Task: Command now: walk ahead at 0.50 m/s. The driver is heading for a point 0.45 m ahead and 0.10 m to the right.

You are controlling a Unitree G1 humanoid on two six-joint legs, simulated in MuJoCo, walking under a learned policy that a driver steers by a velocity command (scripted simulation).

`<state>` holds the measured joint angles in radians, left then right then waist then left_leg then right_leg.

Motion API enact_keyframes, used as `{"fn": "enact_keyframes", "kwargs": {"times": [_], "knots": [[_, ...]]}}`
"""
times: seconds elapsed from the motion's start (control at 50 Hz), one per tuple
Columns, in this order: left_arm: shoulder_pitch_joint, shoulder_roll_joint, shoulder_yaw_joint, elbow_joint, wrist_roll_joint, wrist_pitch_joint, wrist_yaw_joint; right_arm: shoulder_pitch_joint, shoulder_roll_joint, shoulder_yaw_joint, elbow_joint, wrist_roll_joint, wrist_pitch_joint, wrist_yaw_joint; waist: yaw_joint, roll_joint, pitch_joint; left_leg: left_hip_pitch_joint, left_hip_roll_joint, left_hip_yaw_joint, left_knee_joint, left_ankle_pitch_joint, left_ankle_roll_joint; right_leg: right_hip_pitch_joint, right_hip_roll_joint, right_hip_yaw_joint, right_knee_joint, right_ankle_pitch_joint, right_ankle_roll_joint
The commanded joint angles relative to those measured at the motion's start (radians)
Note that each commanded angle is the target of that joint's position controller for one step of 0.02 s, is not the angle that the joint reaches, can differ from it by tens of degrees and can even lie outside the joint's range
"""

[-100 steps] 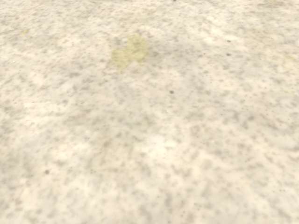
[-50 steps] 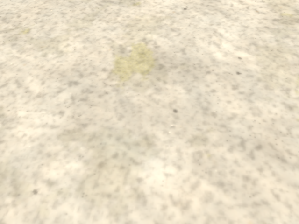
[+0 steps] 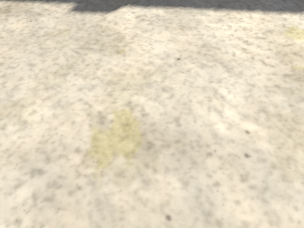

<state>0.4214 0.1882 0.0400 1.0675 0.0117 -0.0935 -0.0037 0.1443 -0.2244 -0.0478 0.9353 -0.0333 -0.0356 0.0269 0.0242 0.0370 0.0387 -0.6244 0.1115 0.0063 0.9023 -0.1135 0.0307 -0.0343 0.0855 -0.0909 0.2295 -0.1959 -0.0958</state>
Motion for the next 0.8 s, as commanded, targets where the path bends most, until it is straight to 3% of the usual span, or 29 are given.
{"fn": "enact_keyframes", "kwargs": {"times": [0.02,0.1,0.16,0.18,0.2,0.22,0.24,0.26,0.28,0.3,0.32,0.36,0.42,0.46,0.52,0.58,0.62,0.68,0.7,0.72,0.74,0.76,0.78,0.8], "knots": [[0.026,0.114,0.013,-0.038,0.000,-0.016,0.003,-0.094,-0.018,0.007,-0.073,0.009,-0.007,0.004,-0.001,-0.097,0.061,0.010,-0.021,0.053,-0.155,0.101,-0.010,-0.061,-0.245,0.133,-0.116,0.352,-0.097],[0.095,0.123,0.013,-0.009,0.007,-0.010,0.013,-0.190,-0.031,0.010,-0.109,0.012,-0.012,0.000,0.030,-0.105,0.074,0.006,-0.048,0.070,-0.276,0.103,0.017,0.067,-0.283,0.131,-0.088,0.412,-0.102],[0.089,0.134,0.018,0.001,0.015,-0.004,0.023,-0.183,-0.051,0.001,-0.122,0.010,-0.025,-0.005,0.007,-0.103,0.071,0.059,-0.073,0.069,-0.336,0.006,0.057,0.142,-0.316,0.135,-0.002,0.580,-0.092],[0.069,0.143,0.020,-0.001,0.017,-0.002,0.025,-0.124,-0.062,-0.006,-0.109,0.010,-0.031,-0.010,-0.026,-0.107,0.044,0.146,-0.100,0.073,-0.360,-0.037,0.072,0.139,-0.312,0.133,0.071,0.711,-0.080],[0.049,0.153,0.022,-0.004,0.016,0.000,0.024,-0.003,-0.078,-0.017,-0.071,0.008,-0.040,-0.017,-0.077,-0.101,-0.016,0.289,-0.132,0.083,-0.403,-0.048,0.088,0.122,-0.293,0.126,0.206,0.796,-0.068],[0.031,0.145,0.019,-0.014,0.009,0.002,0.020,0.179,-0.112,-0.033,-0.013,-0.004,-0.054,-0.028,-0.150,-0.063,-0.116,0.536,-0.108,0.056,-0.448,-0.007,0.115,0.013,-0.244,0.097,0.411,0.704,-0.049],[0.057,0.084,0.002,-0.054,-0.017,0.000,0.011,0.336,-0.210,-0.058,0.007,-0.033,-0.063,-0.042,-0.175,0.064,-0.263,0.835,0.154,-0.245,-0.474,-0.122,0.176,-0.252,-0.160,0.052,0.735,0.327,-0.019],[0.171,0.034,-0.001,-0.047,-0.038,0.007,0.013,0.333,-0.263,-0.071,0.001,-0.026,-0.052,-0.031,-0.122,0.214,-0.359,0.965,0.367,-0.636,-0.601,-0.146,0.273,-0.510,-0.010,0.059,1.011,-0.363,-0.002],[0.081,0.130,0.026,-0.043,-0.011,0.019,0.018,0.236,-0.189,-0.057,-0.015,0.003,-0.040,-0.027,-0.100,0.045,-0.240,0.834,0.306,-0.569,-0.632,-0.254,0.235,-0.563,-0.084,0.150,1.064,-0.274,-0.016],[0.003,0.116,0.028,-0.066,-0.006,0.017,0.011,0.137,-0.119,-0.037,-0.031,0.010,-0.043,-0.025,-0.071,0.008,-0.099,0.674,0.268,-0.415,-0.673,-0.242,0.198,-0.569,-0.122,0.151,1.029,-0.174,-0.016],[-0.026,0.087,0.026,-0.070,-0.004,0.019,0.007,0.092,-0.077,-0.026,-0.034,0.008,-0.050,-0.023,-0.049,-0.003,-0.038,0.574,0.222,-0.302,-0.712,-0.168,0.161,-0.540,-0.154,0.147,0.984,-0.115,-0.013],[-0.015,0.062,0.029,-0.069,0.018,0.046,-0.007,0.097,-0.037,-0.014,-0.014,0.014,-0.063,-0.034,-0.008,0.034,-0.004,0.477,0.161,-0.144,-0.741,-0.041,0.113,-0.482,-0.179,0.138,0.942,-0.076,0.004],[-0.062,0.039,0.032,-0.097,0.019,0.073,-0.021,0.165,-0.054,-0.017,0.012,0.023,-0.085,-0.039,0.007,0.030,0.004,0.482,0.148,-0.031,-0.755,0.105,0.104,-0.532,-0.185,0.118,0.924,-0.014,0.017],[-0.132,0.040,0.031,-0.126,0.019,0.082,-0.027,0.197,-0.063,-0.018,0.020,0.020,-0.089,-0.042,0.001,0.029,0.022,0.498,0.140,0.028,-0.766,0.140,0.098,-0.602,-0.196,0.105,0.891,0.055,0.026],[-0.216,0.023,0.020,-0.160,0.019,0.075,-0.029,0.225,-0.045,-0.006,0.038,0.015,-0.089,-0.045,0.002,0.026,0.060,0.473,0.096,0.134,-0.720,0.482,0.098,-0.573,-0.162,0.063,0.687,0.133,0.042],[-0.295,0.003,-0.001,-0.178,0.017,0.066,-0.024,0.266,-0.066,-0.003,0.061,0.019,-0.082,-0.050,-0.028,0.046,0.044,0.507,0.082,0.184,-0.676,0.649,0.094,-0.465,-0.109,-0.014,0.466,0.195,0.040],[-0.293,0.015,-0.004,-0.177,0.020,0.060,-0.016,0.292,-0.076,-0.003,0.080,0.017,-0.073,-0.055,-0.031,0.065,0.021,0.579,0.100,0.182,-0.624,0.717,0.102,-0.430,-0.089,-0.023,0.411,0.178,0.026],[-0.185,0.062,0.009,-0.140,0.029,0.042,-0.002,0.275,-0.086,-0.007,0.090,0.018,-0.055,-0.067,0.015,0.082,-0.029,0.645,0.118,0.161,-0.451,0.803,0.101,-0.317,-0.049,-0.010,0.326,0.099,-0.021],[-0.103,0.076,0.017,-0.109,0.038,0.027,0.001,0.265,-0.087,-0.008,0.092,0.024,-0.046,-0.067,0.058,0.045,-0.063,0.636,0.096,0.173,-0.317,0.726,0.082,-0.216,-0.041,-0.003,0.213,0.191,-0.037],[-0.035,0.135,0.030,-0.090,0.051,0.011,0.008,0.289,-0.082,-0.006,0.084,0.031,-0.044,-0.065,0.076,-0.026,-0.130,0.534,0.056,0.187,-0.147,0.491,0.049,-0.042,-0.141,0.078,0.188,0.574,-0.059],[0.021,0.211,0.047,-0.088,0.055,0.007,0.015,0.375,0.007,0.014,0.061,0.056,-0.038,-0.064,0.051,-0.207,-0.286,0.304,-0.068,0.200,0.164,-0.253,0.016,0.249,-0.437,0.336,0.318,1.218,-0.195],[0.031,0.163,0.031,-0.078,-0.005,0.018,0.014,0.444,0.004,0.009,0.101,0.069,-0.013,-0.062,0.027,-0.161,-0.416,0.284,-0.123,0.025,0.271,-0.554,-0.003,0.264,-0.524,0.454,0.292,1.322,-0.308],[-0.053,0.147,0.028,-0.099,-0.020,0.034,0.019,0.400,-0.017,0.001,0.100,0.047,0.005,-0.060,0.018,-0.129,-0.324,0.248,-0.103,-0.011,0.292,-0.531,-0.013,0.137,-0.485,0.398,0.204,1.013,-0.315],[-0.141,0.105,0.015,-0.111,-0.016,0.044,0.026,0.301,-0.010,0.002,0.079,0.018,0.010,-0.057,0.008,-0.116,-0.172,0.208,-0.087,-0.016,0.264,-0.494,-0.016,-0.005,-0.436,0.360,0.128,0.768,-0.273]]}}
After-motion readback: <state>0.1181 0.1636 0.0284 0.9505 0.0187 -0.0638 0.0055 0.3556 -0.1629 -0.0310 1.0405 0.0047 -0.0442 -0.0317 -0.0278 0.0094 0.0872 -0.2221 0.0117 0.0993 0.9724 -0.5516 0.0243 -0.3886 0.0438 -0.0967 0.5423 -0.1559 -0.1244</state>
